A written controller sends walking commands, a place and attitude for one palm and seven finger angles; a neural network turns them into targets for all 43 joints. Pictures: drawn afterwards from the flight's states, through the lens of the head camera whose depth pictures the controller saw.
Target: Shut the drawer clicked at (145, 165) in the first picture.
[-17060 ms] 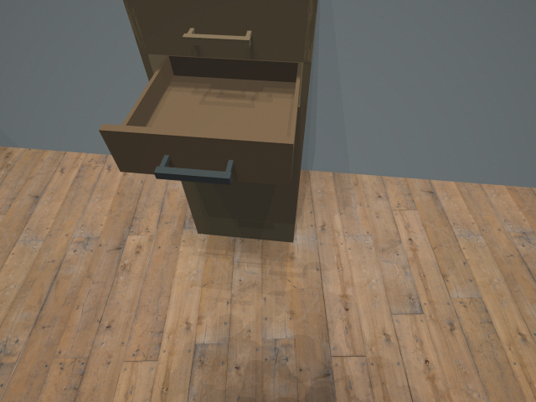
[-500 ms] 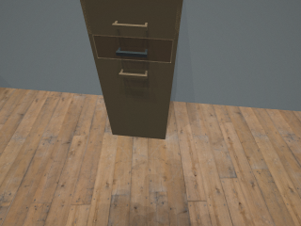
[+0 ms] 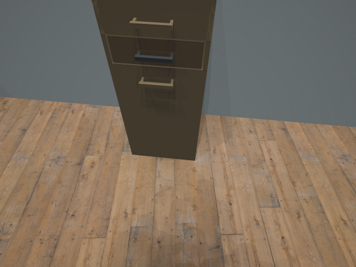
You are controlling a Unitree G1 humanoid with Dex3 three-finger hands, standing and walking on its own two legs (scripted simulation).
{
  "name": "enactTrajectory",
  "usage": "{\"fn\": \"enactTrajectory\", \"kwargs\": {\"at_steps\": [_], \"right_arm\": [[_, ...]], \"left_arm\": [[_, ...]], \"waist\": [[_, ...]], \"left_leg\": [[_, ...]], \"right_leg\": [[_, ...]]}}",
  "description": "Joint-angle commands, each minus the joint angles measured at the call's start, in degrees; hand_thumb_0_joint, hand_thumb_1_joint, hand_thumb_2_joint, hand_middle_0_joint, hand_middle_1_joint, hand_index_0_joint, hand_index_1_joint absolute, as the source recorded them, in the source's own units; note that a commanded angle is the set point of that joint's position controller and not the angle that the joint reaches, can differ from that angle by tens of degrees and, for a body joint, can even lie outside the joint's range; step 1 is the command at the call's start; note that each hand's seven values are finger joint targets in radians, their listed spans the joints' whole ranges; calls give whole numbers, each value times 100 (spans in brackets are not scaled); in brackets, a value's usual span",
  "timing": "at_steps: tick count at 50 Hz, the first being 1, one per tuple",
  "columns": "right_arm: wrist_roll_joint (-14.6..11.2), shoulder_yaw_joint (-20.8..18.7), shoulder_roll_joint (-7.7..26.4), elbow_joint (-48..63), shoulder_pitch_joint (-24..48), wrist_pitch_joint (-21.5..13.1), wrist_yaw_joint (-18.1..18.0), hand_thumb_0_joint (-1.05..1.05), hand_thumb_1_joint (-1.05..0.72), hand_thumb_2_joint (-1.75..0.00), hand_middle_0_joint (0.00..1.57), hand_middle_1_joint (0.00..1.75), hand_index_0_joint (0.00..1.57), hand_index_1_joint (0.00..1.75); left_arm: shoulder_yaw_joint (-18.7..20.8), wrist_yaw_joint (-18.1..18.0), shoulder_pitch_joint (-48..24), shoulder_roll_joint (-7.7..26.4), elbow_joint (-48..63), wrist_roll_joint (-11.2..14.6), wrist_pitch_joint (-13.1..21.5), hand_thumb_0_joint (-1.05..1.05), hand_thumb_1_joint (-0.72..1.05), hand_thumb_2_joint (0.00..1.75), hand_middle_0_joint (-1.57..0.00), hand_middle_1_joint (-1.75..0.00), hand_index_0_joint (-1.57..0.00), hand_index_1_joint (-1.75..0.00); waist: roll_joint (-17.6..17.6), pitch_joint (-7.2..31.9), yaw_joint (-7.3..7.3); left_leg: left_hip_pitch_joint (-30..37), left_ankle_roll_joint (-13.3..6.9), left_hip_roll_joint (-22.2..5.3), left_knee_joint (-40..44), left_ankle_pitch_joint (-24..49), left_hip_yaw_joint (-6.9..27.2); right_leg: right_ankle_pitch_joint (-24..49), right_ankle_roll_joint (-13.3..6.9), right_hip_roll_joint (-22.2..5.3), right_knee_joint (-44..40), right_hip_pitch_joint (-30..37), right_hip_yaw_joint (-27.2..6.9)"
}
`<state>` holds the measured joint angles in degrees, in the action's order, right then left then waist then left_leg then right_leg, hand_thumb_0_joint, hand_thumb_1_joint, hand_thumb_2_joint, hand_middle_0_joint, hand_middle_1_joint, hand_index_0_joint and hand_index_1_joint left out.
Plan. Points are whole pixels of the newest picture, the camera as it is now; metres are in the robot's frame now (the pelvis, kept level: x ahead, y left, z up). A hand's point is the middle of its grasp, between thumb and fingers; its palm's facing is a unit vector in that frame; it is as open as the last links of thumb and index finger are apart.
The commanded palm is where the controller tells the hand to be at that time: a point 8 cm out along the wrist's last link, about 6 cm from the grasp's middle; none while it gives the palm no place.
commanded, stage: look to check the result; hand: left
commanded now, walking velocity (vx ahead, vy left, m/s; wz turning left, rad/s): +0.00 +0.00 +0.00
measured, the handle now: (154, 56) +0.86 +0.15 +0.01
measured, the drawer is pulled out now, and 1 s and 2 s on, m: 0.00 0.00 0.00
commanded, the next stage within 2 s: stand and wait in 0.16 s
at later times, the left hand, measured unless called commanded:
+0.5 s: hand out of the picture +0.00 +0.17 -0.18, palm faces +0.03 -0.98 -0.18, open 7.4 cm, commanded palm none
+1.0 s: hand out of the picture +0.01 +0.18 -0.18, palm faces +0.02 -0.98 -0.19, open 7.4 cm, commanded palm none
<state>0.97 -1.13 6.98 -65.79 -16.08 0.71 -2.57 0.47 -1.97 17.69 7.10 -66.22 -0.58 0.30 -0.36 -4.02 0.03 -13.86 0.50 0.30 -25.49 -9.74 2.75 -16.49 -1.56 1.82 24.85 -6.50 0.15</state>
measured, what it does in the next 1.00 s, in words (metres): stands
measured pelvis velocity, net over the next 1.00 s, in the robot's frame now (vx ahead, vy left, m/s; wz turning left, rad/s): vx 0.01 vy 0.01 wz -0.01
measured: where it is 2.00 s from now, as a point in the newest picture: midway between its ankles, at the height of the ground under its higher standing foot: outside the picture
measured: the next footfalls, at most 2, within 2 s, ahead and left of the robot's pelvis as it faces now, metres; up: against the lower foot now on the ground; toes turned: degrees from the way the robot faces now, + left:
none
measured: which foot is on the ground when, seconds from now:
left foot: down 0.00-1.00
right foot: down 0.00-1.00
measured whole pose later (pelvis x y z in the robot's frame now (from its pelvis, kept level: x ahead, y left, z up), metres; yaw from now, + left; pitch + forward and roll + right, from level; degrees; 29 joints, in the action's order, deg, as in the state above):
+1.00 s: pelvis +0.01 +0.01 +0.00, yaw -1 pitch -2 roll +0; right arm 0.9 -1.2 8.9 -66.2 -13.3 0.3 -2.4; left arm 0.6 -1.7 15.3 9.2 -65.4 -0.6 0.7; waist 0.3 -3.9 0.0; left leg -11.6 0.0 0.6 -23.7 -10.1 2.0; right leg -16.2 -1.1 1.3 22.3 -4.1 -0.6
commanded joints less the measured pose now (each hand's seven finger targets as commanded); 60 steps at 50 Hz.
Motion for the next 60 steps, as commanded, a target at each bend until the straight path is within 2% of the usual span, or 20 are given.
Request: {"fn": "enactTrajectory", "kwargs": {"at_steps": [1, 4, 7, 13, 18, 21, 34, 39, 42, 45, 47, 51, 55, 56, 60], "right_arm": [[-15, -58, 477, 95, -390, -80, -29, 0, -90, -90, 20, 30, 20, 30], [-15, -61, 509, 101, -342, -93, -34, 0, -90, -90, 20, 30, 20, 30], [-20, -64, 556, 120, -291, -80, -31, 0, -90, -90, 20, 30, 20, 30], [-16, -67, 581, 114, -244, -101, -30, 0, -90, -90, 20, 30, 20, 30], [-13, -68, 611, 113, -204, -109, -34, 0, -90, -90, 20, 30, 20, 30], [-12, -67, 646, 115, -176, -104, -29, 0, -90, -90, 20, 30, 20, 30], [-17, -81, 740, 102, -111, -115, -23, 0, -90, -90, 20, 30, 20, 30], [-19, -82, 760, 110, -88, -125, -25, 0, -90, -90, 20, 30, 20, 30], [-30, -94, 792, 112, -64, -124, -23, 0, -90, -90, 20, 30, 20, 30], [-21, -86, 783, 94, -46, -122, -21, 0, -90, -90, 20, 30, 20, 30], [-29, -98, 811, 110, -38, -117, -20, 0, -90, -90, 20, 30, 20, 30], [-17, -89, 813, 89, -15, -114, -10, 0, -90, -90, 20, 30, 20, 30], [-21, -94, 847, 109, 2, -135, -15, 0, -90, -90, 20, 30, 20, 30], [-25, -94, 858, 110, -6, -139, -17, 0, -90, -90, 20, 30, 20, 30], [-21, -92, 874, 106, 8, -141, -18, 0, -90, -90, 20, 30, 20, 30]], "left_arm": [[105, -49, 426, 531, 78, 30, 49, 0, 90, 90, -20, -30, -20, -30], [108, -47, 400, 540, 98, 27, 48, 0, 90, 90, -20, -30, -20, -30], [107, -46, 388, 565, 95, 16, 47, 0, 90, 90, -20, -30, -20, -30], [124, -41, 301, 615, 124, 22, 58, 0, 90, 90, -20, -30, -20, -30], [135, -39, 266, 650, 143, 25, 59, 0, 90, 90, -20, -30, -20, -30], [126, -32, 246, 659, 143, 27, 53, 0, 90, 90, -20, -30, -20, -30], [133, -32, 209, 764, 176, 31, 79, 0, 90, 90, -20, -30, -20, -30], [139, -27, 192, 783, 170, 30, 76, 0, 90, 90, -20, -30, -20, -30], [145, -30, 199, 829, 171, 25, 85, 0, 90, 90, -20, -30, -20, -30], [137, -27, 176, 813, 169, 30, 81, 0, 90, 90, -20, -30, -20, -30], [140, -29, 191, 832, 173, 23, 87, 0, 90, 90, -20, -30, -20, -30], [131, -17, 142, 832, 162, 25, 76, 0, 90, 90, -20, -30, -20, -30], [133, -15, 154, 858, 163, 26, 90, 0, 90, 90, -20, -30, -20, -30], [140, -15, 119, 871, 163, 26, 93, 0, 90, 90, -20, -30, -20, -30], [138, -15, 120, 873, 163, 25, 87, 0, 90, 90, -20, -30, -20, -30]], "waist": [[56, -96, 40], [-60, -68, 37], [31, -184, 26], [80, -78, 31], [-26, -29, 31], [0, -95, 22], [92, -12, 31], [-45, 25, 26], [108, 37, 17], [16, -40, 26], [87, -12, 28], [-52, -111, 42], [-8, 58, 36], [68, 37, 42], [-43, -28, 31]], "left_leg": [[380, -248, -454, 300, 615, 347], [413, -249, -473, 301, 695, 342], [358, -242, -464, 313, 606, 351], [425, -243, -478, 316, 768, 351], [454, -245, -485, 334, 803, 358], [444, -239, -473, 375, 704, 372], [551, -233, -493, 356, 864, 324], [575, -244, -507, 387, 880, 335], [594, -243, -498, 366, 910, 347], [584, -239, -500, 414, 835, 334], [606, -238, -498, 392, 831, 337], [536, -229, -500, 486, 590, 359], [646, -246, -515, 451, 781, 362], [625, -246, -526, 452, 830, 358], [607, -246, -526, 489, 803, 359]], "right_leg": [[471, -128, -624, -663, -602, -463], [566, -120, -626, -638, -558, -439], [478, -117, -614, -677, -616, -457], [681, -108, -645, -656, -489, -416], [731, -109, -654, -657, -428, -420], [610, -102, -646, -689, -467, -430], [889, -94, -673, -703, -393, -447], [868, -93, -676, -703, -357, -456], [923, -85, -680, -724, -341, -448], [870, -88, -684, -742, -381, -452], [862, -86, -678, -755, -388, -457], [540, -95, -664, -806, -458, -493], [757, -88, -677, -769, -382, -503], [828, -82, -676, -764, -359, -482], [769, -83, -673, -763, -388, -485]]}}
